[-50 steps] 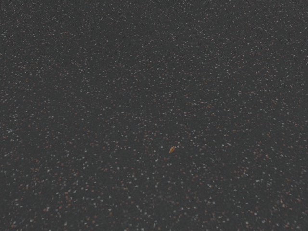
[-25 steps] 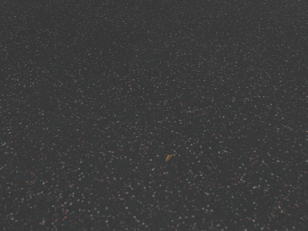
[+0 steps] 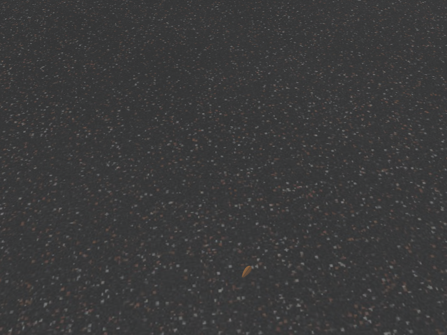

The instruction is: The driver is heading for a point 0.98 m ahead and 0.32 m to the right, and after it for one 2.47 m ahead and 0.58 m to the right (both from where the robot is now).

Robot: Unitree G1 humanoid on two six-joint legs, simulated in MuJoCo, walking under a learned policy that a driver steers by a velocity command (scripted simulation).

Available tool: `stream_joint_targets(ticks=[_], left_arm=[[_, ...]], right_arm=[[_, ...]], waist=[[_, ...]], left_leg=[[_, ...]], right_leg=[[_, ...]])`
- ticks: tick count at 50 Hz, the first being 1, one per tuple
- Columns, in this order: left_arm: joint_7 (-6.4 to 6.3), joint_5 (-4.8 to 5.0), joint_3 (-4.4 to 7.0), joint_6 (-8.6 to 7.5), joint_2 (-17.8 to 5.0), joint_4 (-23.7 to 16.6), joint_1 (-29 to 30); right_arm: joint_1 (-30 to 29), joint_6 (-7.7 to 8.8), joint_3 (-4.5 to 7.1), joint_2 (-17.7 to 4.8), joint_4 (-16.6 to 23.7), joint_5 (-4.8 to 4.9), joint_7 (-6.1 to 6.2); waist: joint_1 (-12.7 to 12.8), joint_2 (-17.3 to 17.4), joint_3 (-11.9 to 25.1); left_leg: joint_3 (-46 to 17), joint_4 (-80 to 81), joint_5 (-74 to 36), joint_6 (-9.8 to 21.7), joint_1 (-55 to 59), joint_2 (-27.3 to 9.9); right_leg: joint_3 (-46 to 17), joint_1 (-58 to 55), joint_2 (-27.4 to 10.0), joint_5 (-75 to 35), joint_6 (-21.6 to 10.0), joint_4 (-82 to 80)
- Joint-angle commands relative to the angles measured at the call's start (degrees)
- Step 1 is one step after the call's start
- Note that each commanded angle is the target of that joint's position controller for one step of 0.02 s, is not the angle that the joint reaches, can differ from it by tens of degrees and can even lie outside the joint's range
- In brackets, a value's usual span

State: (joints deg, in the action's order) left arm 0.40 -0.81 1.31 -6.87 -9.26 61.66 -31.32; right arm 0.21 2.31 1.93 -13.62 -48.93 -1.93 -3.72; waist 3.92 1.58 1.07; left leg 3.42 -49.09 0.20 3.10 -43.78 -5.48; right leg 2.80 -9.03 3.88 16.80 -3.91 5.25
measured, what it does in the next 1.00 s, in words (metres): walks ahead, turning right: left foot, then right foot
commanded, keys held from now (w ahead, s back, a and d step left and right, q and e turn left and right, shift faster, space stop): w+shift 0.08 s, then w+e+shift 0.18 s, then e+shift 0.40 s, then w+e+shift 0.34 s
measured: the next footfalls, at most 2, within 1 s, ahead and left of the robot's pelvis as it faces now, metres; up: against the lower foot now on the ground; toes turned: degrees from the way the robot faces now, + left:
left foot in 0.14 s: +0.34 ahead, +0.10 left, +0.00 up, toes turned +3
right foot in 0.56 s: +0.66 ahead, -0.08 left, +0.00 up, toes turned -20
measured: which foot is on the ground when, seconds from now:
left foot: up 0.00-0.12, down 0.14-0.56, up 0.58-1.00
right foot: down 0.00-0.16, up 0.18-0.54, down 0.56-1.00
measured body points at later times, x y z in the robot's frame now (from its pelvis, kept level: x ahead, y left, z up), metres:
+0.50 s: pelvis +0.41 +0.01 -0.01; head +0.46 +0.00 +0.44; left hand +0.63 +0.21 -0.12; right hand +0.33 -0.22 -0.15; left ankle +0.30 +0.10 -0.73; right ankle +0.60 -0.10 -0.69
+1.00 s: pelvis +0.65 -0.03 +0.01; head +0.66 -0.06 +0.46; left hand +0.86 +0.19 -0.09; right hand +0.69 -0.36 -0.07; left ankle +0.86 +0.06 -0.69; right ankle +0.62 -0.06 -0.74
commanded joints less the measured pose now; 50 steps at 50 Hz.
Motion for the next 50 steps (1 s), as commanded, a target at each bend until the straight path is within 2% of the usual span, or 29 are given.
stream_joint_targets(ticks=[1,4,5,6,7,8,9,10,11,12,14,15,18,20,22,24,26,27,28,29,30,31,32,33,34,37,40,44,50], left_arm=[[-0.69,0.41,1.16,-1.18,-8.1,-2.0,-0.5],[-0.79,0.02,1.43,-1.05,-10.6,-1.8,0.3],[-1.06,-0.42,1.68,-0.58,-11.7,-1.5,-0.1],[-1.53,-1.04,2.16,0.11,-13.5,-1.4,0.8],[-1.73,-1.07,2.63,0.83,-14.9,-2.0,3.4],[-1.35,-1.27,1.87,0.84,-10.8,-3.6,3.3],[0.18,2.22,0.17,0.17,-1.4,-5.6,-3.0],[-0.39,2.44,1.74,0.01,-8.8,-6.3,1.9],[-0.55,2.27,2.30,0.31,-9.9,-7.9,8.0],[-0.31,1.74,1.94,0.58,-8.4,-8.1,9.6],[0.74,-0.38,1.81,2.50,-5.1,-9.0,9.9],[0.97,-0.41,1.77,3.62,-3.9,-9.3,9.8],[1.11,-0.56,1.56,5.50,-2.8,-12.8,14.8],[1.71,-0.21,0.96,5.32,-2.2,-15.2,19.3],[2.74,-0.15,0.57,4.88,-2.7,-15.8,22.1],[3.14,-1.00,1.06,5.02,-4.5,-15.1,19.4],[2.50,-1.57,2.58,5.23,-8.3,-13.8,11.1],[1.77,-1.73,3.84,5.18,-10.8,-12.4,4.3],[0.47,-0.65,5.64,5.42,-13.4,-11.5,-0.8],[-0.34,0.11,6.05,4.81,-16.7,-11.9,6.1],[0.39,-1.11,7.05,5.20,-22.5,-14.4,7.9],[0.16,-0.42,7.51,6.04,-21.8,-17.8,12.0],[-0.62,0.40,6.59,6.71,-17.5,-19.2,15.7],[-0.52,0.81,5.51,7.25,-14.1,-18.7,18.1],[-0.55,0.94,5.19,6.88,-13.0,-18.4,16.0],[-0.31,0.24,5.56,6.05,-14.1,-18.7,17.2],[-0.04,0.05,6.36,5.53,-16.2,-19.1,14.5],[0.54,0.57,6.70,5.08,-16.7,-19.0,9.8],[1.24,0.30,6.63,4.66,-17.3,-20.8,10.2]], right_arm=[[-11.8,0.79,-0.58,-1.2,6.9,0.49,-0.09],[-8.6,1.01,-0.11,-3.0,7.1,0.67,1.07],[-4.3,1.21,0.43,-4.5,6.5,0.57,1.74],[5.3,1.44,1.47,-6.9,4.3,0.75,2.60],[18.3,1.72,2.65,-9.0,0.5,0.74,3.51],[28.2,1.98,4.18,-13.9,-1.4,-0.71,4.55],[27.1,2.24,5.09,-16.2,-1.3,-1.91,3.80],[21.3,2.23,4.82,-12.8,-0.6,-1.25,2.75],[16.6,2.91,3.82,-8.6,-0.5,-1.14,2.74],[15.7,3.65,3.17,-5.5,-1.4,-1.11,2.63],[15.6,4.49,1.96,-2.1,-3.6,-0.92,3.20],[15.9,4.95,1.64,-1.2,-4.2,-0.18,3.28],[16.5,6.26,1.30,-1.6,-4.9,1.30,3.27],[14.3,6.21,1.11,-1.9,-4.1,1.37,3.69],[15.5,6.14,1.31,-3.4,-3.8,1.95,4.68],[16.4,6.15,2.16,-7.1,-2.8,2.75,5.55],[15.2,4.97,3.20,-10.0,-1.4,3.47,6.00],[13.4,4.09,3.58,-10.5,-0.4,3.44,5.92],[10.2,3.26,4.38,-11.1,0.5,4.23,5.58],[14.4,2.58,2.91,-4.6,1.1,3.24,4.32],[23.2,1.46,2.38,-2.6,4.0,2.27,5.28],[24.3,1.15,1.43,-3.1,4.8,1.25,5.72],[20.1,0.69,1.56,-5.4,5.7,0.43,5.78],[15.0,0.21,2.15,-6.4,5.8,-0.69,5.71],[14.7,-0.51,2.18,-6.7,7.1,-1.30,5.65],[11.6,-2.74,1.60,-5.6,8.1,-1.64,5.07],[5.9,-2.25,1.22,-5.1,10.4,-1.45,4.59],[-1.5,-1.33,1.22,-6.0,12.9,-1.15,4.68],[-7.2,0.01,0.73,-6.2,16.2,0.12,3.90]], waist=[[-0.8,-3.9,-12.3],[-3.6,-6.9,-6.9],[-5.9,-8.7,-3.5],[-10.7,-10.2,1.9],[-17.0,-9.5,7.6],[-18.6,-4.9,14.5],[-10.2,13.6,22.3],[-10.0,5.9,17.0],[-8.8,1.3,7.7],[-7.3,-3.5,2.5],[-3.5,-2.3,-3.1],[-2.2,-2.2,-4.9],[-0.2,1.3,-7.7],[0.4,3.5,-8.4],[-0.9,2.0,-7.8],[-0.1,2.6,-3.5],[3.8,4.7,2.0],[7.0,4.8,5.6],[11.9,-0.1,8.2],[3.8,-9.5,0.8],[-1.7,-10.0,11.6],[-1.5,-4.9,17.6],[-2.5,1.6,11.6],[-3.7,7.1,4.4],[-4.1,2.8,3.1],[-4.6,2.7,4.0],[-2.3,0.0,2.3],[1.4,-3.7,0.3],[2.6,-7.6,-1.8]], left_leg=[[4.2,10.4,-3.3,1.5,2.3,2.2],[7.0,14.5,1.3,4.9,12.1,7.4],[6.5,14.0,4.9,5.8,18.1,9.4],[4.3,14.0,9.1,6.7,28.3,10.5],[2.5,18.2,9.5,7.2,42.3,9.3],[-10.3,17.5,27.0,7.8,58.0,-2.5],[-44.7,29.3,52.1,11.9,70.7,-18.5],[-48.9,37.2,55.5,10.4,64.2,-17.4],[-37.4,36.6,45.0,9.1,55.2,-16.4],[-29.7,38.0,34.0,8.0,46.4,-15.0],[-17.0,39.5,20.5,4.9,35.1,-11.7],[-11.3,39.6,10.8,4.0,32.6,-10.6],[3.7,37.5,-24.5,1.9,30.0,-8.2],[11.1,37.1,-27.5,0.6,27.7,-3.8],[14.4,33.7,-28.3,0.4,28.4,-2.0],[14.3,27.1,-38.9,-0.9,34.0,-4.0],[12.9,14.1,-46.3,-1.9,36.4,-7.0],[11.3,3.2,-41.9,-2.1,35.9,-8.1],[11.7,-16.4,-27.2,-3.5,32.1,-3.6],[11.1,-31.2,31.1,-4.4,19.7,5.1],[1.3,-47.4,37.8,-7.4,9.8,9.2],[-7.0,-46.3,32.8,-7.0,5.8,6.6],[-8.6,-41.1,30.5,-6.7,5.1,4.4],[-8.1,-34.5,28.5,-6.1,5.8,3.2],[-8.6,-29.8,27.2,-6.2,7.7,2.4],[-8.7,-17.6,22.8,-7.0,14.0,0.8],[-9.0,-9.4,17.3,-7.7,10.0,1.0],[-10.1,0.2,10.5,-8.2,3.4,2.2],[-9.6,12.3,10.0,-7.8,9.7,5.8]], right_leg=[[-4.9,8.2,-14.3,-24.6,-6.2,-9.1],[-0.7,0.3,-15.5,-60.7,-5.0,0.1],[-1.1,-0.9,-16.2,-72.5,-4.6,8.4],[-2.0,0.2,-17.1,-76.9,-4.3,20.1],[-1.9,5.7,-15.8,-69.9,-4.0,35.6],[-2.0,19.6,-12.2,-47.5,-4.6,54.7],[-5.4,41.4,-1.2,4.5,-2.8,76.3],[-9.4,47.3,-3.8,2.0,-5.1,79.8],[-8.0,49.1,-6.9,-3.1,-5.2,78.6],[-7.8,47.0,-9.1,-4.9,-5.4,75.4],[-7.7,42.8,-11.4,-5.2,-4.3,72.1],[-7.3,41.8,-12.0,-4.7,-3.5,71.0],[-1.9,43.8,-10.9,-7.6,-1.6,64.4],[2.4,40.9,-8.6,-15.7,-1.6,51.4],[7.6,34.8,-4.7,-24.6,-1.1,37.9],[10.5,29.3,-1.1,-26.3,-2.1,33.2],[9.2,20.7,1.2,-21.9,-4.9,32.7],[6.5,14.7,1.2,-20.5,-6.6,31.5],[2.7,6.7,0.3,-23.9,-8.6,24.2],[-6.7,7.3,-6.5,-57.3,-9.8,23.3],[-30.2,-4.3,-20.1,-86.0,-23.2,27.6],[-40.4,-3.1,-24.5,-61.1,-26.5,18.5],[-40.2,4.4,-22.0,-38.6,-24.6,14.3],[-35.1,12.7,-16.8,-22.7,-19.1,10.3],[-34.9,16.8,-15.6,-23.5,-18.6,10.3],[-31.5,24.7,-8.5,4.5,-14.5,6.0],[-33.5,22.8,-6.8,11.5,-13.1,4.8],[-37.1,15.2,-6.8,13.2,-11.1,5.0],[-38.3,17.8,-4.6,9.1,-10.1,8.6]])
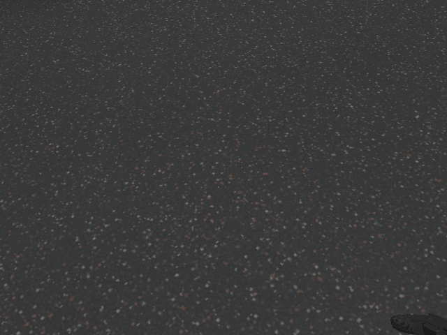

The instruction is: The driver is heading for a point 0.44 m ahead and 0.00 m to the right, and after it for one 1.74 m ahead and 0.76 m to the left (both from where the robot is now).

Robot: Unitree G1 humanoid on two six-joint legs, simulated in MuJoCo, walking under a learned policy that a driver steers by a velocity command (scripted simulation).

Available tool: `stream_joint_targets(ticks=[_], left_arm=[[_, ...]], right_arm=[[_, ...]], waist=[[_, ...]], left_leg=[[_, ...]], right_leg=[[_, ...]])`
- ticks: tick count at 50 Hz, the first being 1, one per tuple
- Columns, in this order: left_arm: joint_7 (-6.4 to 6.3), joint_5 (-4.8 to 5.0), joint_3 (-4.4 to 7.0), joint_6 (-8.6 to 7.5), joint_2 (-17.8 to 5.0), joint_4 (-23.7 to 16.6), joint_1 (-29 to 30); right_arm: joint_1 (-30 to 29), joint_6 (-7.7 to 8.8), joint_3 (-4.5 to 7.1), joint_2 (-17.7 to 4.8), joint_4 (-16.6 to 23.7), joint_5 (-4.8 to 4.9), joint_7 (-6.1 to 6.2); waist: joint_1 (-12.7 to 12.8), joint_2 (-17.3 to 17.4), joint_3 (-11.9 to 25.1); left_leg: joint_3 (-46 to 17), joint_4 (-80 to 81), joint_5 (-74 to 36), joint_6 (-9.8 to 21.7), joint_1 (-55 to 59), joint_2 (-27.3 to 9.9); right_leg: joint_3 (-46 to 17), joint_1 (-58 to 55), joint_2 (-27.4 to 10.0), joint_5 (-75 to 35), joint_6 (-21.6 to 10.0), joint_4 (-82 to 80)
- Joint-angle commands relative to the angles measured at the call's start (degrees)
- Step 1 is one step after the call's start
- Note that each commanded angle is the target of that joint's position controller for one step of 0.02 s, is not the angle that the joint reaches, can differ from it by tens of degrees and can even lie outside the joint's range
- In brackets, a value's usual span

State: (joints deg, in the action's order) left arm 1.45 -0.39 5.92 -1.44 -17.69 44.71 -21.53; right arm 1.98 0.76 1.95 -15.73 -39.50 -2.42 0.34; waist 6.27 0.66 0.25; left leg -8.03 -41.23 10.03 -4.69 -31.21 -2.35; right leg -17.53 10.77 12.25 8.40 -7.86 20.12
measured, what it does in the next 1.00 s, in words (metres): walks ahead: left foot, then right foot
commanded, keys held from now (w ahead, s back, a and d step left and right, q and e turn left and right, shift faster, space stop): w+e+shift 0.12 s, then w+shift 0.24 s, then w+q+shift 0.64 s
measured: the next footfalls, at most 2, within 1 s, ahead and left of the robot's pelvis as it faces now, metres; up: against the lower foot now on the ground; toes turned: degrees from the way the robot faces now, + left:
left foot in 0.14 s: +0.18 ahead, +0.17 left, +0.00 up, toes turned -13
right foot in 0.58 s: +0.49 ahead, -0.14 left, +0.00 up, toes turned -11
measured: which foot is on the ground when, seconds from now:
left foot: up 0.00-0.12, down 0.14-0.56, up 0.58-1.00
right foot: down 0.00-0.12, up 0.14-0.56, down 0.58-1.00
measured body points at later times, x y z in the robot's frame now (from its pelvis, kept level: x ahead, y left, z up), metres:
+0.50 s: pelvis +0.29 +0.02 -0.02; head +0.33 +0.03 +0.43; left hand +0.61 +0.15 -0.08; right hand +0.11 -0.21 -0.12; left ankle +0.14 +0.18 -0.75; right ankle +0.42 -0.14 -0.71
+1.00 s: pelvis +0.71 -0.04 -0.04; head +0.74 -0.03 +0.41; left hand +0.64 +0.24 -0.17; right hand +0.97 -0.26 -0.11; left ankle +0.89 +0.03 -0.73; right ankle +0.46 -0.14 -0.73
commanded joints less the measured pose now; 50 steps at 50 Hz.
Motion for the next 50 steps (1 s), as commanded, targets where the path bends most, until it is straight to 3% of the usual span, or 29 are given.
stream_joint_targets(ticks=[1,4,6,7,8,9,10,11,12,14,19,22,23,25,27,28,29,30,31,32,33,35,38,41,44,45,47,48,50], left_arm=[[0.43,-0.22,2.03,-0.76,-9.0,-4.4,1.4],[0.83,-0.54,1.94,-0.67,-9.3,-6.7,7.1],[0.69,-0.24,0.95,-1.34,-6.8,-7.3,8.4],[0.43,0.56,-0.66,-2.36,-1.8,-7.4,6.1],[0.01,1.95,-2.02,-2.71,-0.3,-9.9,6.0],[-0.55,0.73,-2.29,-1.97,-3.0,-9.4,6.7],[-0.12,-1.12,-1.71,-1.52,-5.7,-8.7,9.1],[0.88,-2.20,-1.73,-1.54,-5.3,-8.3,9.5],[1.77,-2.84,-1.90,-1.41,-4.7,-8.2,9.5],[2.67,-2.81,-2.48,-1.15,-3.7,-8.8,11.4],[2.85,-2.50,-3.44,-1.64,-3.6,-13.1,22.3],[3.96,-2.71,-5.12,-2.10,-1.9,-15.7,29.4],[4.08,-2.37,-5.66,-2.34,-1.0,-16.2,30.6],[3.20,-1.97,-5.83,-2.52,-1.3,-15.5,28.2],[1.13,-2.08,-4.16,-2.80,-5.3,-11.9,16.1],[-0.10,-2.37,-3.05,-3.07,-7.6,-8.5,4.9],[-1.54,-3.80,-1.43,-3.30,-12.3,-6.9,-4.3],[-1.79,-5.24,-0.71,-3.42,-14.8,-7.1,-4.6],[-1.82,-3.60,-1.05,-2.81,-11.7,-7.6,-2.6],[-1.82,-3.01,-2.06,-2.92,-7.9,-6.4,2.1],[-1.64,-2.76,-2.37,-3.24,-5.7,-5.7,4.3],[-1.89,-1.82,-2.86,-3.84,-3.7,-4.3,4.7],[-1.33,-0.29,-3.04,-5.61,-1.8,-2.0,4.5],[-1.11,-0.74,-3.13,-6.62,-1.1,-0.8,5.5],[-1.61,-0.68,-2.91,-7.03,-2.4,0.8,3.4],[-1.83,-0.57,-2.66,-7.12,-4.2,1.1,2.4],[-2.47,-0.58,-2.10,-6.53,-7.3,1.4,0.5],[-2.97,-0.91,-1.55,-5.54,-9.4,1.2,0.2],[-3.71,-1.97,-0.37,-3.05,-13.0,-0.5,4.2]], right_arm=[[-9.3,1.74,0.67,-4.2,7.4,1.01,-0.18],[-4.2,2.40,1.21,-5.7,7.2,2.75,0.49],[5.3,3.27,2.69,-9.9,5.2,2.29,1.60],[12.6,3.86,3.62,-13.8,4.7,0.14,2.24],[15.9,3.50,4.43,-18.0,4.7,-1.50,2.48],[12.2,3.33,4.69,-15.4,4.1,-1.57,1.76],[12.0,3.29,3.54,-10.6,4.2,-0.66,1.00],[12.9,3.52,2.84,-8.6,3.4,-0.43,0.35],[14.1,3.90,2.47,-8.1,2.4,-0.32,0.10],[17.7,4.88,2.37,-7.9,-0.2,0.25,-0.55],[23.5,6.27,1.98,-6.5,-3.8,1.26,-1.32],[25.7,6.07,1.67,-6.1,-5.9,2.12,-1.25],[26.5,5.98,1.93,-7.4,-6.6,2.03,-1.14],[26.2,5.57,2.56,-10.9,-7.7,1.94,-0.90],[26.8,5.30,2.98,-13.6,-9.0,1.94,-0.43],[25.0,5.14,2.90,-13.6,-8.7,2.37,-0.42],[25.0,5.38,1.88,-9.3,-7.0,2.34,-0.75],[31.7,5.18,0.07,-0.4,-4.8,4.30,-1.11],[24.8,4.34,1.67,-7.4,-4.4,3.75,-0.91],[19.9,3.91,2.05,-7.5,-3.2,3.33,-1.32],[19.6,3.56,1.60,-5.7,-3.6,2.80,-1.89],[21.5,1.70,1.42,-3.2,-4.6,1.37,-2.81],[15.8,-0.53,1.43,-1.8,-2.6,0.83,-3.84],[8.2,-0.65,0.88,-1.4,1.0,1.05,-4.64],[2.4,-0.17,0.31,-2.3,2.8,1.20,-5.87],[0.2,-0.04,-0.14,-1.7,3.9,1.02,-6.26],[0.5,0.14,0.16,-3.4,3.6,1.24,-6.22],[3.7,0.14,0.50,-4.7,2.7,1.49,-5.74],[21.1,-0.01,2.43,-9.1,-1.5,1.61,-4.51]], waist=[[0.1,-7.2,-1.1],[-4.1,-7.1,-0.4],[-9.7,-1.7,2.2],[-12.0,8.1,8.3],[-11.6,14.0,12.6],[-9.4,9.4,7.8],[-9.5,3.0,4.1],[-9.1,1.3,1.8],[-8.6,3.1,0.5],[-8.9,6.0,-1.9],[-9.9,5.3,-6.1],[-10.4,5.6,-6.9],[-10.5,5.7,-7.1],[-8.3,6.3,-5.2],[-1.7,7.8,3.5],[4.5,7.0,8.7],[7.1,0.7,16.5],[1.0,-12.7,25.9],[3.2,-6.5,21.3],[0.4,-5.2,9.3],[-1.7,-4.5,4.0],[-5.5,-7.0,0.0],[-7.3,-5.7,-5.5],[-8.5,-6.6,-8.6],[-7.8,-2.4,-9.2],[-7.6,-2.5,-9.6],[-8.5,-3.2,-6.4],[-10.3,-5.0,-3.6],[-19.9,-7.6,6.0]], left_leg=[[2.0,6.7,0.8,0.1,-0.1,3.5],[2.2,14.1,0.2,0.9,17.9,4.7],[0.7,18.1,1.6,2.7,36.8,0.1],[-10.4,20.9,15.0,5.3,46.2,-11.6],[-34.9,28.1,34.9,10.6,50.2,-22.9],[-38.6,29.0,38.5,12.7,43.8,-23.3],[-30.2,27.4,34.3,11.3,39.2,-19.4],[-21.4,27.6,27.8,9.9,35.6,-15.0],[-16.1,28.9,23.5,8.9,33.0,-12.2],[-10.3,30.9,16.4,9.0,30.8,-9.2],[-2.8,34.1,-1.8,11.9,29.9,-9.0],[0.1,38.0,-14.8,12.8,24.6,-7.2],[0.2,38.4,-20.3,13.1,24.1,-8.0],[1.8,33.7,-37.3,13.6,27.1,-8.8],[2.6,18.0,-56.9,12.5,28.7,-9.2],[3.8,4.0,-50.2,11.6,21.5,-7.2],[5.0,-14.3,-27.2,11.7,9.1,-3.4],[4.5,-33.8,19.1,11.2,-8.0,2.2],[2.9,-37.7,13.1,12.2,-11.3,1.4],[3.2,-35.3,7.0,11.9,-13.4,-0.9],[3.6,-32.8,4.9,11.2,-12.1,-2.6],[4.1,-31.6,5.0,9.6,-9.0,-4.2],[4.7,-30.4,1.6,8.5,-13.6,-6.1],[6.9,-23.4,-8.0,8.5,-14.4,-5.8],[14.0,-10.3,-15.6,11.0,-7.9,-2.8],[15.5,-5.9,-16.9,12.1,-5.2,-2.1],[19.7,-1.9,-15.7,14.2,0.1,2.9],[21.0,-1.6,-11.6,14.9,3.5,5.3],[18.3,-1.8,-2.5,17.6,21.1,8.2]], right_leg=[[-18.4,-0.3,-12.7,17.1,-5.9,-5.5],[-19.6,9.9,-11.9,16.7,-3.5,-2.4],[-14.5,21.4,-7.9,20.1,0.1,8.9],[-4.0,25.7,-2.7,25.7,2.1,26.5],[3.6,35.7,-0.6,25.6,2.9,37.6],[6.6,39.5,-7.2,17.0,2.9,45.3],[7.7,39.0,-9.0,12.4,3.0,47.8],[7.9,37.9,-10.0,9.4,3.4,47.1],[8.6,36.7,-10.9,7.5,3.8,46.2],[9.1,37.4,-11.2,4.4,4.2,46.4],[10.1,41.1,-10.9,-1.5,5.1,37.7],[20.5,29.4,-13.5,-5.7,5.1,23.4],[21.2,25.0,-13.1,-5.8,4.6,20.4],[21.4,17.8,-11.0,-2.3,3.4,16.1],[20.7,0.9,-7.5,3.5,1.8,13.7],[18.7,-14.1,-9.7,1.5,1.2,11.1],[6.6,-29.2,-22.3,17.9,0.4,10.3],[-21.2,-41.5,-39.7,36.9,-3.5,4.5],[-26.2,-31.6,-38.0,41.4,-2.6,-3.0],[-15.0,-22.4,-34.2,32.2,-1.2,-4.0],[-7.8,-15.4,-32.1,22.0,-0.8,-5.7],[2.0,-6.8,-29.1,15.0,0.5,-9.0],[12.0,-3.2,-27.6,7.1,1.6,-13.8],[23.5,0.0,-24.3,-3.9,2.7,-15.8],[32.1,-1.7,-21.3,-19.0,5.2,-16.8],[32.9,-2.8,-22.6,-25.6,5.4,-16.5],[34.3,-10.6,-23.3,-52.4,6.6,-9.9],[34.2,-14.3,-24.0,-64.3,7.0,-3.7],[32.3,-13.4,-26.8,-73.6,5.9,19.7]])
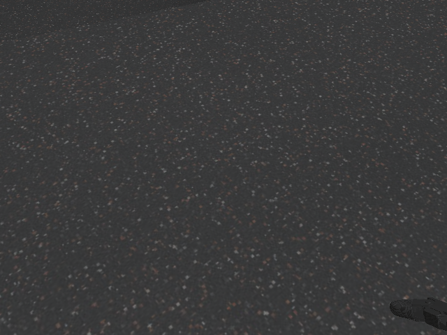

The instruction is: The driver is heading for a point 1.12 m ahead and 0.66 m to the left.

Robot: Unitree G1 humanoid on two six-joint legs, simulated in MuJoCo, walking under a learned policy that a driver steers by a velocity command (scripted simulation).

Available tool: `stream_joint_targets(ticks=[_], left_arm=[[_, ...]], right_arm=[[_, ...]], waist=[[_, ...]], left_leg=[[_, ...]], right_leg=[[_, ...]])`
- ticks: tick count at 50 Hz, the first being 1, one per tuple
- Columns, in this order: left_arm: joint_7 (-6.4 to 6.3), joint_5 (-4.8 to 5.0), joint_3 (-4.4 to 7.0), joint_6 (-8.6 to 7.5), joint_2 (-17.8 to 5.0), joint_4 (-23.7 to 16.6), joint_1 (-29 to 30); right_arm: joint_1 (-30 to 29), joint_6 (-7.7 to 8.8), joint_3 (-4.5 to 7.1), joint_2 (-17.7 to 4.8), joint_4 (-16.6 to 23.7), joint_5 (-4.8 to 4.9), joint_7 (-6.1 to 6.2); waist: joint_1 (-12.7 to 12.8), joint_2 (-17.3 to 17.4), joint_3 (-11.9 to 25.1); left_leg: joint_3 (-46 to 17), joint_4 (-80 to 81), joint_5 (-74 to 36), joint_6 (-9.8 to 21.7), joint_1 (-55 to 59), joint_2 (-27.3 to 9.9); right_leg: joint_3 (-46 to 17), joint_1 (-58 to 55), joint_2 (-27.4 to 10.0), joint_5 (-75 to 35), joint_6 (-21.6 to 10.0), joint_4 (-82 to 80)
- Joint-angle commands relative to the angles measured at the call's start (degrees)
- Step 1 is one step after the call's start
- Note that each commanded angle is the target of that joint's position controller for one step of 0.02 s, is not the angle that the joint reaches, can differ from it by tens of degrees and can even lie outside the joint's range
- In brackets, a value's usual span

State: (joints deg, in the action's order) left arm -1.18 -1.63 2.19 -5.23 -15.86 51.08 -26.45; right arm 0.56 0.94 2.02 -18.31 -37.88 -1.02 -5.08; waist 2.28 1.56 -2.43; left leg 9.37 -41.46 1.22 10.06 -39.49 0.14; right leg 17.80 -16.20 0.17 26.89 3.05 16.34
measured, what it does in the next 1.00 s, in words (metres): walks ahead, turning left: left foot, then right foot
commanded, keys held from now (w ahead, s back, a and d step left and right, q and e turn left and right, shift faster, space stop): w+q+shift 1.00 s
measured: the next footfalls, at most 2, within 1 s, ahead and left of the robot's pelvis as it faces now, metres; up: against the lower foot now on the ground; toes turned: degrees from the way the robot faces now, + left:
left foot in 0.04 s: +0.22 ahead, +0.03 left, +0.00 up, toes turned +6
right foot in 0.46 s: +0.67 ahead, -0.04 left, +0.00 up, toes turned +30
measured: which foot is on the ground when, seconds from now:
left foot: up 0.00-0.02, down 0.04-0.44, up 0.46-0.90, down 0.92-1.00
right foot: down 0.00-0.04, up 0.06-0.44, down 0.46-0.92, up 0.94-1.00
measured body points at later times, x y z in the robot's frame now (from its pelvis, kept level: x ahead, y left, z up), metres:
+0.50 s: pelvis +0.46 +0.02 +0.01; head +0.50 +0.03 +0.45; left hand +0.58 +0.33 -0.05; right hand +0.61 -0.27 -0.10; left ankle +0.21 +0.02 -0.64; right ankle +0.63 -0.06 -0.71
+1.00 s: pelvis +0.82 +0.27 -0.01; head +0.84 +0.29 +0.44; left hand +0.61 +0.44 -0.13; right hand +1.13 +0.26 -0.11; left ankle +0.85 +0.33 -0.70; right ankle +0.79 +0.01 -0.56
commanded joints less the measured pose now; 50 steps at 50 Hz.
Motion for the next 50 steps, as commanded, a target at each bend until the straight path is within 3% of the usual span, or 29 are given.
stream_joint_targets(ticks=[1,2,3,4,6,9,13,17,19,21,22,23,24,25,26,27,29,33,36,40,42,43,44,45,46,47,48,49,50], left_arm=[[-0.63,-1.03,3.38,1.54,-14.6,-7.7,10.4],[0.83,-1.18,1.84,1.12,-8.2,-8.7,10.5],[1.28,-0.28,0.32,0.02,-3.9,-14.9,4.6],[1.04,-1.00,0.10,-1.69,-7.4,-16.8,12.1],[0.94,-1.15,-0.34,-2.51,-7.3,-16.7,15.3],[0.96,-3.14,-1.16,1.38,-5.3,-15.8,13.0],[2.07,-1.63,-2.42,2.15,-3.3,-21.5,26.1],[2.39,-0.15,-2.69,1.55,-3.7,-23.2,31.5],[2.18,0.04,-2.20,1.21,-5.3,-23.1,30.4],[1.10,0.40,-0.15,0.96,-10.0,-20.0,19.9],[0.19,0.52,1.05,0.78,-12.2,-17.5,8.6],[-1.22,-0.72,2.64,0.51,-15.7,-15.5,-4.0],[-1.17,-3.50,3.27,0.37,-19.6,-15.7,-2.7],[-0.73,-2.24,3.72,0.99,-17.1,-16.6,4.4],[-0.56,-1.58,2.55,1.29,-11.4,-17.3,9.7],[-0.19,-1.39,1.84,1.45,-8.5,-16.2,10.7],[-0.07,-1.29,1.16,0.95,-6.6,-12.4,6.7],[1.50,0.40,0.70,-1.14,-4.2,-8.4,4.9],[1.54,-0.05,0.97,-2.12,-6.0,-7.5,6.7],[0.96,-0.31,1.47,-1.98,-8.5,-4.9,1.7],[0.08,-0.14,1.95,-1.00,-11.0,-4.6,-0.9],[-0.61,-0.10,2.17,-0.40,-12.1,-5.3,-0.6],[-0.91,-0.20,2.98,0.46,-15.5,-6.1,0.9],[-0.89,-0.55,3.42,1.39,-16.4,-7.3,4.1],[-0.05,-0.79,3.34,2.02,-14.2,-7.5,5.5],[1.12,-2.25,1.06,2.11,-4.4,-9.9,6.2],[1.08,-0.44,1.16,0.94,-6.9,-17.4,7.2],[1.09,-0.63,0.94,-0.73,-9.0,-18.4,12.1],[1.09,-0.32,0.59,-1.53,-8.9,-18.1,13.0]], right_arm=[[33.2,-0.10,4.04,-9.3,-6.6,0.04,2.22],[29.6,-0.66,5.47,-12.6,-6.8,0.73,3.54],[23.9,-1.43,6.57,-19.8,-3.5,-1.44,3.47],[24.7,-1.64,6.96,-18.1,-1.8,-0.48,3.92],[22.4,-0.64,5.64,-12.9,-4.1,0.01,4.64],[18.4,1.79,3.88,-8.6,-3.6,0.84,4.90],[20.2,3.08,4.09,-8.9,-3.4,0.78,4.61],[23.8,3.05,4.87,-10.0,-4.4,1.45,4.17],[22.8,2.93,5.23,-10.9,-4.1,1.29,4.70],[20.7,2.99,5.80,-13.6,-3.6,0.66,4.82],[17.8,3.24,5.97,-14.9,-3.2,0.46,4.43],[16.2,4.08,4.51,-9.5,-1.9,0.35,4.32],[23.4,4.05,1.82,0.8,0.7,2.78,4.50],[21.7,3.19,1.13,-3.1,1.1,1.88,4.83],[16.5,2.29,1.93,-6.7,0.4,0.26,4.61],[14.1,1.71,2.17,-7.5,0.3,-0.56,3.77],[10.9,0.48,1.71,-5.1,1.5,-1.34,1.98],[5.0,-1.38,0.27,-2.1,5.5,-1.15,0.61],[0.3,-1.58,-0.24,-2.5,8.1,-0.72,0.03],[-7.0,-1.08,-1.22,-1.5,9.3,-0.83,-1.19],[-5.5,-0.77,-0.94,-2.2,8.1,-0.78,-0.67],[0.1,-0.92,-0.30,-3.4,5.9,0.21,-0.29],[7.1,-0.49,0.33,-4.4,4.7,-0.50,0.20],[18.6,-0.06,1.82,-7.2,1.4,-0.48,1.23],[27.7,0.31,3.87,-9.6,-2.5,-0.06,3.08],[23.6,-0.25,4.98,-14.3,-3.3,1.11,4.44],[22.3,-1.54,6.45,-19.6,-0.5,-0.53,4.37],[23.5,-1.60,6.54,-17.4,-0.2,-0.34,4.66],[21.9,-1.18,5.93,-14.5,-1.3,-0.05,5.01]], waist=[[-19.7,-6.0,13.2],[-14.9,6.1,8.5],[-5.8,16.3,15.8],[-10.5,3.0,18.8],[-4.9,-7.5,4.3],[0.4,-7.1,0.9],[-2.9,-3.9,-3.8],[-7.3,1.0,-1.0],[-6.5,1.6,0.4],[-1.2,1.1,7.4],[6.0,-0.1,12.9],[10.9,-4.5,19.7],[3.6,-22.2,25.7],[1.9,-21.3,22.6],[1.8,-12.1,13.3],[1.3,-5.7,8.5],[0.7,-6.0,3.2],[-1.5,-5.3,-1.0],[-3.2,-6.0,-3.6],[-1.5,-2.9,-7.2],[-2.8,-5.3,-3.3],[-5.3,-6.7,2.9],[-9.9,-9.0,4.0],[-15.4,-9.9,7.8],[-18.1,-5.4,11.1],[-10.6,7.3,6.7],[-8.6,10.8,17.3],[-9.7,0.5,14.6],[-6.9,-3.6,5.8]], left_leg=[[-2.8,2.5,10.6,4.2,43.1,6.6],[-13.9,5.8,14.8,6.3,48.5,1.2],[-48.1,13.6,14.9,18.4,65.0,-13.1],[-57.3,24.4,25.1,18.1,63.9,-14.7],[-48.4,28.7,21.7,11.8,44.5,-11.7],[-35.1,29.3,12.4,9.6,26.1,-3.6],[-30.9,32.4,5.8,8.1,16.3,0.6],[-31.7,28.8,-9.9,4.4,25.0,0.1],[-33.4,25.8,-13.1,2.4,28.9,-1.0],[-33.6,13.4,-26.6,-0.4,32.4,-0.7],[-31.6,0.2,-27.8,-1.6,29.0,1.2],[-28.0,-18.4,-14.8,-2.3,20.1,4.0],[-21.7,-35.3,31.0,-3.8,2.6,10.2],[-18.0,-40.7,24.3,-3.1,-4.6,5.6],[-16.1,-39.3,18.2,-3.3,-5.5,2.0],[-15.1,-36.4,15.3,-3.8,-4.2,-0.4],[-14.8,-33.7,14.7,-4.5,-2.5,-3.4],[-12.8,-32.2,9.2,-5.1,-6.5,-5.6],[-10.2,-23.5,0.8,-5.2,-5.6,-5.2],[-0.2,-6.7,-0.9,-1.6,0.2,-1.9],[3.9,-3.1,1.9,0.4,7.1,3.2],[4.2,-4.7,3.7,1.2,14.5,6.3],[2.7,-3.1,8.9,2.7,20.4,6.9],[-1.2,-0.5,11.4,5.1,32.3,7.3],[-7.0,4.9,10.3,6.4,46.7,5.9],[-20.8,1.9,5.8,7.7,51.3,-3.3],[-49.9,14.6,12.9,18.9,65.3,-11.5],[-54.9,23.8,19.3,16.8,61.7,-13.3],[-51.8,27.2,17.9,14.9,52.1,-12.3]], right_leg=[[-4.0,20.8,-13.7,-80.8,-5.8,41.9],[-4.5,37.1,-3.5,-25.1,-4.3,63.3],[-13.7,62.2,3.7,4.0,-1.0,83.1],[-23.1,67.3,1.0,-2.5,-2.1,81.0],[-23.0,63.3,-4.5,-7.5,-2.6,67.2],[-22.2,52.6,-7.6,-5.3,-0.3,57.3],[-18.7,48.7,-7.3,-18.9,1.7,36.1],[-18.0,44.0,-3.1,-31.7,0.0,21.0],[-19.4,38.9,-1.8,-30.9,-0.9,15.1],[-19.6,26.2,1.2,-21.7,-1.9,14.7],[-18.8,14.0,0.4,-17.6,-2.5,14.8],[-27.9,-0.1,-9.2,-1.0,-4.2,15.2],[-58.6,-11.6,-27.1,18.5,-8.6,4.2],[-71.8,-4.9,-27.4,29.1,-10.7,-3.4],[-60.4,4.0,-23.9,24.9,-10.1,-2.9],[-49.4,10.4,-21.1,13.0,-9.3,-1.6],[-34.8,17.4,-17.1,-4.2,-7.4,-2.1],[-20.7,21.5,-15.4,-20.4,-5.8,-6.2],[-11.7,23.8,-13.8,-27.8,-5.3,-9.2],[-2.0,18.7,-11.8,-51.9,-2.8,-8.6],[-0.7,12.9,-12.1,-78.8,-2.1,-1.6],[-0.4,11.0,-12.5,-93.8,-2.1,6.3],[-1.5,13.0,-15.3,-98.2,-2.2,17.2],[-3.3,17.9,-17.3,-95.1,-3.2,31.2],[-3.3,28.1,-12.9,-64.6,-3.5,50.2],[-5.1,47.4,-3.2,-0.1,-3.2,70.7],[-15.6,64.5,1.8,3.2,-1.3,80.9],[-22.1,67.8,-2.0,-2.7,-1.8,76.3],[-22.1,66.7,-3.8,-5.9,-1.8,69.6]])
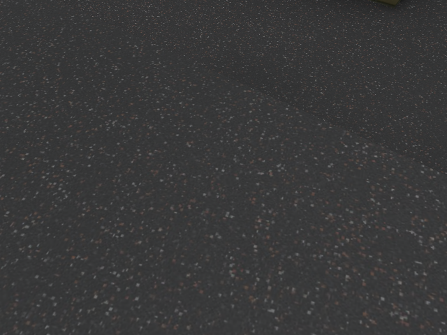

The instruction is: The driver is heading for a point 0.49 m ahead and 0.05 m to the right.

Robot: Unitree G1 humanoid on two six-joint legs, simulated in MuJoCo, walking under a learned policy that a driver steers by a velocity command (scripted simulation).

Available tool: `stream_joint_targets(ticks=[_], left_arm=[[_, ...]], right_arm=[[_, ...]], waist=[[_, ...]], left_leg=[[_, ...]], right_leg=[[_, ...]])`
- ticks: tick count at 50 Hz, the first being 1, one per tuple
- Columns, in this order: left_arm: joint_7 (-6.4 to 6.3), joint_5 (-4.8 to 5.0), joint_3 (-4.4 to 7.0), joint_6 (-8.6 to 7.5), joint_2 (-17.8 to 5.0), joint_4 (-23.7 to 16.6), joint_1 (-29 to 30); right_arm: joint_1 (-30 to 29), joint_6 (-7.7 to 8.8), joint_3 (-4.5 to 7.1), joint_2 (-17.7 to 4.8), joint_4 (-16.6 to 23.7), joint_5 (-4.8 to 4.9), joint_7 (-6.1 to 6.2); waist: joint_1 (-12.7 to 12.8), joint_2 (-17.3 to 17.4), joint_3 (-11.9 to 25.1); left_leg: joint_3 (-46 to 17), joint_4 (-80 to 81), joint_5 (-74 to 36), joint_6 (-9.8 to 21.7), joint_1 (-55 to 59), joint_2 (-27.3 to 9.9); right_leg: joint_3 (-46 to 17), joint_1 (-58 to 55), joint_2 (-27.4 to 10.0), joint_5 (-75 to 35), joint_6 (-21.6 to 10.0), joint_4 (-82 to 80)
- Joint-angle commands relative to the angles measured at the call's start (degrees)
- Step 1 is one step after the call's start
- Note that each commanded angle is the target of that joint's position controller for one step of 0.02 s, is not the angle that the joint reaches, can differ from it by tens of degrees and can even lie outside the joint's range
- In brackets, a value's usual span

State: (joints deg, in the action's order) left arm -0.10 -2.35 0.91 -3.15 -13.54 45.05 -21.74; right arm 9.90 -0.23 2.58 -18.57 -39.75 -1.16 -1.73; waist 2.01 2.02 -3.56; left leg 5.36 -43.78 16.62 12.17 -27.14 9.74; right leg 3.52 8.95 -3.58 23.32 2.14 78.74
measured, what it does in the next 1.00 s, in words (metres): walks ahead, turning left: right foot, then left foot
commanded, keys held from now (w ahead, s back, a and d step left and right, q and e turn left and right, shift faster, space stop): w+q+shift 0.10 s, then w+shift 0.18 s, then shift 0.72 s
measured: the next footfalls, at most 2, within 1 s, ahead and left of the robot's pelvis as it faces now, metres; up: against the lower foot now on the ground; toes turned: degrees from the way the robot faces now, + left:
right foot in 0.34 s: +0.54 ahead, -0.14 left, +0.00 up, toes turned +12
left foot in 0.70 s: +0.71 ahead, +0.11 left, +0.00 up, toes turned +14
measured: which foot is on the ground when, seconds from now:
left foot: down 0.00-0.34, up 0.36-0.68, down 0.70-1.00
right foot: up 0.00-0.32, down 0.34-0.72, up 0.74-0.96, down 0.98-1.00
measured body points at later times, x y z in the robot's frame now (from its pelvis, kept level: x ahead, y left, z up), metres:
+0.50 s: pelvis +0.45 -0.05 +0.04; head +0.49 -0.04 +0.49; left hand +0.45 +0.24 -0.08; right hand +0.64 -0.29 -0.07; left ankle +0.34 +0.03 -0.59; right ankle +0.50 -0.15 -0.70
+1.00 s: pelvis +0.61 -0.01 +0.04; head +0.62 +0.00 +0.48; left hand +0.61 +0.26 -0.10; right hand +0.76 -0.21 -0.10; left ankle +0.67 +0.10 -0.70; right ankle +0.63 -0.12 -0.70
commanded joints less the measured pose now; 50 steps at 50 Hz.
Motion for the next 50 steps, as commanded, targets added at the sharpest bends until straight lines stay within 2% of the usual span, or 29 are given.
stream_joint_targets(ticks=[1,3,5,7,9,13,15,16,17,18,19,20,21,22,23,26,28,29,31,34,35,36,37,38,40,41,44,48,50], left_arm=[[-0.26,-0.36,1.78,-3.27,-10.8,-10.8,8.8],[-0.30,-1.90,1.50,-0.91,-10.3,-10.3,5.9],[0.07,-2.05,1.03,0.69,-8.3,-11.5,9.1],[1.02,-1.02,-0.33,0.38,-5.6,-15.2,17.1],[1.76,-0.07,-0.92,-0.05,-4.3,-15.2,20.3],[1.51,0.17,0.31,-0.38,-7.8,-14.4,21.4],[0.36,0.04,2.08,-0.96,-11.1,-11.5,11.1],[-0.45,0.00,2.83,-1.40,-12.3,-8.8,1.0],[-1.50,-1.10,3.81,-1.72,-16.0,-6.8,-9.7],[-0.46,-1.62,5.15,-1.89,-21.3,-5.3,-9.1],[0.55,-0.23,4.96,-1.30,-16.3,-7.2,-4.0],[0.81,0.32,3.41,-1.76,-10.9,-7.0,0.5],[1.12,0.06,2.45,-1.99,-7.4,-5.5,1.6],[1.05,0.74,1.89,-2.24,-6.7,-3.6,0.0],[0.89,0.92,1.96,-2.80,-7.5,-2.2,-0.4],[1.22,1.52,1.71,-3.52,-7.8,-0.6,2.5],[1.19,1.40,1.33,-3.18,-8.1,-0.8,6.9],[1.40,1.56,1.62,-3.17,-9.0,-0.5,6.4],[1.54,2.88,1.78,-2.73,-8.5,0.7,4.9],[0.80,3.24,2.14,-1.77,-9.6,2.2,2.1],[0.63,2.86,2.23,-1.38,-10.0,2.7,-0.2],[0.30,2.30,2.09,-0.82,-9.2,2.3,-5.1],[-0.07,4.09,0.69,0.80,-4.0,3.7,-12.8],[-0.57,2.93,1.10,2.47,-6.7,4.6,-10.0],[-0.72,1.72,1.22,3.54,-6.4,3.8,-3.6],[-0.78,1.42,1.12,3.85,-6.1,3.9,-2.9],[-1.13,1.93,0.60,4.96,-4.5,5.9,-3.4],[-1.46,1.52,0.14,5.78,-2.9,7.5,-1.8],[-1.41,-0.03,0.64,5.53,-7.7,5.7,2.2]], right_arm=[[10.0,0.63,4.74,-12.0,-0.1,0.10,1.70],[8.1,2.68,3.36,-8.9,0.2,0.47,2.16],[7.7,4.04,2.88,-8.1,-0.1,0.77,1.90],[8.6,4.96,2.82,-7.9,-1.1,0.62,1.85],[10.4,5.50,2.79,-7.3,-2.3,1.28,1.27],[15.2,5.82,3.07,-9.3,-5.2,1.48,1.40],[16.0,5.26,3.52,-12.2,-6.4,0.33,1.94],[13.4,5.18,3.48,-12.1,-6.2,0.04,2.07],[12.4,5.58,2.17,-6.7,-4.7,-0.29,2.29],[23.9,5.69,0.62,0.3,-3.5,3.84,2.38],[19.5,4.99,0.76,-4.9,-5.1,0.93,3.47],[11.8,4.90,0.81,-5.0,-4.2,0.59,3.23],[7.6,4.87,0.56,-4.2,-3.2,0.36,2.80],[2.3,4.39,0.56,-3.7,-1.4,-0.43,2.03],[6.1,3.64,0.21,-2.1,-1.6,-0.29,1.41],[6.3,2.55,-0.36,-0.5,-1.4,-1.09,0.82],[4.5,2.46,-1.75,1.8,-0.6,-0.41,0.07],[4.7,2.48,-2.13,2.2,-0.8,0.23,-0.21],[2.8,2.35,-2.04,0.9,-1.4,-0.14,-0.48],[5.9,3.18,-1.38,-0.7,-4.0,-1.61,0.08],[8.0,3.74,-0.93,-2.4,-4.9,-2.13,0.46],[9.8,4.17,-0.30,-5.8,-4.5,-2.18,1.02],[10.6,3.64,-0.75,-3.9,-4.5,-0.46,1.80],[8.7,3.16,-1.41,-1.4,-4.1,1.94,1.96],[3.5,2.38,-2.20,0.7,-4.7,1.20,3.01],[1.6,2.18,-2.36,1.0,-5.0,0.76,3.55],[0.8,1.84,-2.03,0.4,-6.5,-0.26,3.70],[-0.8,0.49,-1.23,-0.4,-7.8,0.65,3.44],[1.6,-0.44,-1.12,1.0,-8.6,1.04,3.20]], waist=[[-3.5,-8.7,2.4],[0.7,-8.0,0.6],[1.1,-7.9,-0.6],[-0.6,-3.6,-3.6],[-3.3,-2.8,-1.9],[-5.6,-0.9,1.4],[-0.5,0.4,7.7],[5.7,0.4,11.3],[9.5,-3.7,17.8],[2.0,-27.5,28.3],[2.7,-11.9,25.5],[2.7,-6.4,16.5],[2.1,-2.0,11.3],[2.7,-1.8,7.7],[0.4,-7.3,6.5],[-3.3,-6.1,6.0],[-5.0,-7.3,7.1],[-4.8,-12.1,6.8],[-3.8,-10.6,6.7],[-5.0,-6.0,6.7],[-5.3,-3.0,7.3],[-4.1,5.3,11.1],[-2.7,12.9,21.6],[-3.1,6.7,21.1],[-1.4,3.0,12.7],[-0.2,3.9,10.3],[0.7,3.7,11.1],[1.5,2.8,9.2],[-0.8,-3.4,3.1]], left_leg=[[-41.3,30.4,-2.0,9.9,30.7,-18.4],[-36.0,30.0,-11.9,10.6,19.6,-15.7],[-30.9,32.6,-9.2,9.4,10.9,-12.0],[-26.8,33.7,-16.3,7.2,4.4,-9.5],[-23.1,35.1,-22.0,3.8,3.7,-7.5],[-23.4,30.2,-42.6,0.5,21.9,-12.1],[-22.4,13.7,-60.6,-2.4,28.5,-13.1],[-21.0,0.2,-57.0,-4.2,24.0,-11.2],[-17.8,-19.6,-37.3,-5.7,14.1,-7.5],[-13.2,-42.1,12.8,-9.6,-3.5,3.4],[-14.9,-44.7,9.0,-8.7,-8.3,-1.9],[-14.9,-40.8,5.3,-9.1,-9.4,-4.5],[-13.6,-37.4,5.3,-9.1,-10.2,-5.9],[-13.0,-32.6,6.2,-8.6,-9.3,-6.8],[-13.6,-30.9,7.3,-9.1,-9.1,-6.8],[-11.6,-18.0,4.3,-10.4,-5.0,-6.0],[-6.8,-2.6,-5.8,-10.6,5.1,-6.1],[-5.7,3.6,-11.2,-10.6,8.1,-6.4],[-5.4,8.5,-19.1,-9.9,12.0,-6.8],[-5.5,14.9,-23.4,-7.5,18.7,-6.9],[-7.1,16.8,-31.5,-6.5,21.5,-8.8],[-17.8,14.2,-63.6,-3.1,27.9,-20.5],[-29.2,14.3,-79.6,7.0,34.2,-32.2],[-29.0,15.7,-71.4,7.5,30.8,-30.2],[-25.0,20.8,-54.4,4.5,23.1,-25.7],[-22.4,22.6,-51.5,2.6,18.8,-24.0],[-18.2,24.8,-40.7,-0.2,14.5,-20.2],[-17.1,26.8,-7.0,-4.5,7.0,-16.4],[-16.0,26.7,8.7,-9.8,1.2,-12.9]], right_leg=[[-7.3,37.1,-1.9,-2.2,-0.7,2.4],[-7.9,30.7,-3.7,0.8,1.6,-4.0],[-6.3,27.0,-4.7,0.7,3.0,-13.2],[-4.1,22.7,-4.6,-11.9,2.6,-26.2],[-2.1,14.0,-2.2,-27.4,0.6,-37.2],[-1.0,12.0,1.7,-28.7,-3.4,-46.7],[-0.1,3.2,5.9,-19.6,-5.2,-47.4],[-1.2,-7.6,3.5,-22.2,-5.9,-49.9],[-10.6,-20.9,-6.8,-20.2,-7.4,-46.6],[-45.5,-35.5,-26.2,-40.9,-19.4,-52.9],[-44.9,-30.3,-22.7,-40.5,-19.5,-53.4],[-33.4,-22.1,-19.6,-46.8,-17.8,-53.5],[-26.1,-16.1,-16.8,-53.1,-16.0,-54.3],[-20.2,-11.2,-12.8,-57.2,-13.5,-56.8],[-18.3,-8.9,-13.8,-62.5,-14.6,-57.0],[-11.0,-2.4,-10.6,-62.4,-13.0,-61.1],[-2.7,5.4,-5.5,-63.7,-10.7,-62.6],[-1.8,6.1,-4.9,-61.9,-10.4,-61.7],[-2.1,5.1,-5.1,-51.7,-8.6,-61.1],[-2.8,3.5,-4.7,-45.7,-6.8,-52.6],[-1.5,3.5,-2.5,-40.0,-5.7,-45.9],[1.6,7.2,1.7,-18.4,-3.8,-35.0],[-2.0,9.2,6.1,12.5,-2.9,-22.1],[-6.1,10.0,5.1,15.2,-3.0,-20.4],[-7.0,12.0,3.4,12.1,-2.5,-22.4],[-6.9,10.0,2.8,9.9,-2.1,-25.7],[-4.6,2.9,3.8,4.7,-1.5,-35.2],[-2.7,-5.4,4.4,-9.5,-2.8,-51.7],[-12.4,-1.5,-3.6,-2.0,-5.4,-59.7]])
